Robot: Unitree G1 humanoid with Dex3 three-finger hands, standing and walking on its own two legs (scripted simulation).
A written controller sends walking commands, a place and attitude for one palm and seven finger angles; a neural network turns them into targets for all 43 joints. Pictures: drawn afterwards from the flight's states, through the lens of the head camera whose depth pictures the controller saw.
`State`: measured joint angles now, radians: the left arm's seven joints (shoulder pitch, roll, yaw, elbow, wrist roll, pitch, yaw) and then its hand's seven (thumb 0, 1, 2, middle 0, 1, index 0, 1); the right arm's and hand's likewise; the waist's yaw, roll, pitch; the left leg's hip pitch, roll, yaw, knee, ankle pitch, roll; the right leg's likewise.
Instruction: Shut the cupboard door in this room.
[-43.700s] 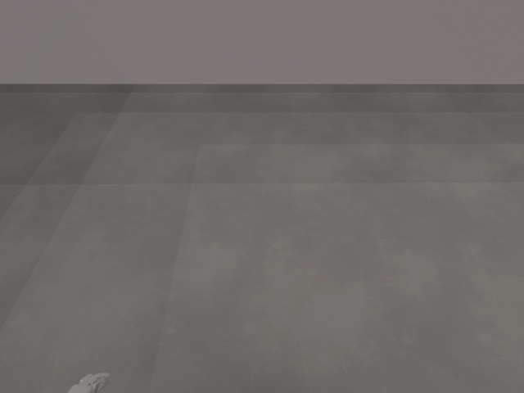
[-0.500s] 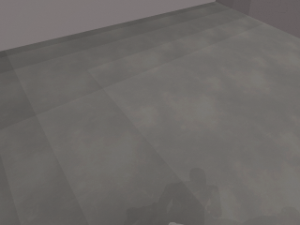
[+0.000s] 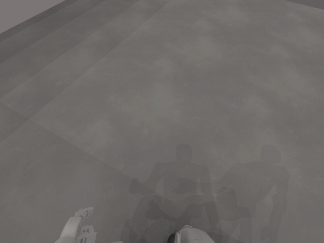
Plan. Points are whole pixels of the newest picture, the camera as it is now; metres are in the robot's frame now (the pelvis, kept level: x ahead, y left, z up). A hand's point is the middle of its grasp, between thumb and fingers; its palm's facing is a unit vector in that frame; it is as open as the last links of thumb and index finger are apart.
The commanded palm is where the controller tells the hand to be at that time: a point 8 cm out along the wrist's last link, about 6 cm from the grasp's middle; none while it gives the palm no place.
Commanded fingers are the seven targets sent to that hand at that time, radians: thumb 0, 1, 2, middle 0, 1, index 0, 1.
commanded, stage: walk around to get in front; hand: left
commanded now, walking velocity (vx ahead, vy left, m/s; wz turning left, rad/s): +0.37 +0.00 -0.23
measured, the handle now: out of the picture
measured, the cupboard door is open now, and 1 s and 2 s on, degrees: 82 82 82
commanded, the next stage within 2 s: walk to a spot facing it in 0.76 s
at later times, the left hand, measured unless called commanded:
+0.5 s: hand (80, 208) +0.23 +0.24 -0.16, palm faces -0.09 -0.98 -0.16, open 7.4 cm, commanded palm none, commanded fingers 0.00 0.90 0.90 -0.20 -0.30 -0.20 -0.30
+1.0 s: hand (147, 106) +0.61 +0.06 -0.15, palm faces -0.39 -0.90 -0.21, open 7.4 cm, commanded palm none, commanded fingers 0.00 0.90 0.90 -0.20 -0.30 -0.20 -0.30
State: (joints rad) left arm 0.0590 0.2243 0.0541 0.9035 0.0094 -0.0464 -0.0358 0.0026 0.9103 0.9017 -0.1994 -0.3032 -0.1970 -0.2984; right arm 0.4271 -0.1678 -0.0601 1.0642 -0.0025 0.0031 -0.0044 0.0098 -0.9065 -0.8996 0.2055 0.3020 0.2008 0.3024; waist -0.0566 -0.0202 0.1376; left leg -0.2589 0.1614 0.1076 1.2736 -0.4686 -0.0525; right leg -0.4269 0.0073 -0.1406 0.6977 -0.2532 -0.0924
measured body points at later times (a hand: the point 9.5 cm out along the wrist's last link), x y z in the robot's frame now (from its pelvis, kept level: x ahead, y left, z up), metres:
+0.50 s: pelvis +0.22 +0.05 +0.02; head +0.24 +0.07 +0.47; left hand +0.23 +0.29 -0.14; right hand +0.28 -0.19 -0.11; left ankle +0.25 +0.14 -0.71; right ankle +0.12 -0.06 -0.62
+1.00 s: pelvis +0.42 -0.06 +0.01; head +0.46 -0.09 +0.45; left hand +0.63 +0.10 -0.13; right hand +0.27 -0.24 -0.15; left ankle +0.34 +0.12 -0.60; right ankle +0.46 -0.14 -0.71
